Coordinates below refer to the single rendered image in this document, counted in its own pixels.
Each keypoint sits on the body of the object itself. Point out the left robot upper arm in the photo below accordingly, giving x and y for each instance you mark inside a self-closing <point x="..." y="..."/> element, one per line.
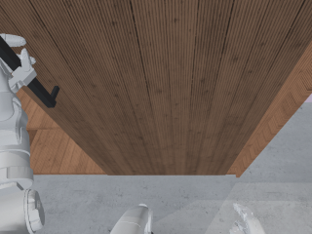
<point x="21" y="212"/>

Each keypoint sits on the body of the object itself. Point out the right robot hand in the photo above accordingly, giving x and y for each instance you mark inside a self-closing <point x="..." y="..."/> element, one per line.
<point x="252" y="224"/>

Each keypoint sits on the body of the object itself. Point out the wardrobe door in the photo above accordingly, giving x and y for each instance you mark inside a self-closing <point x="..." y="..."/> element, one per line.
<point x="160" y="87"/>
<point x="297" y="72"/>

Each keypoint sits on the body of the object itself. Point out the robot left thigh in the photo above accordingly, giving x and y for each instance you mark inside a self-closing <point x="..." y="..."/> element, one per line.
<point x="136" y="220"/>

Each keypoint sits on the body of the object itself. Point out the left robot hand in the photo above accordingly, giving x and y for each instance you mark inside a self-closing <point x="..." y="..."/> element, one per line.
<point x="24" y="74"/>

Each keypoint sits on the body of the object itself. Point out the handle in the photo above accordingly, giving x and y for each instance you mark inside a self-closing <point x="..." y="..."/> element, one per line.
<point x="13" y="61"/>

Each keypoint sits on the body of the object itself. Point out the robot left forearm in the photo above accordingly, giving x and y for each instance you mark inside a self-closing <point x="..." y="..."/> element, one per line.
<point x="15" y="172"/>

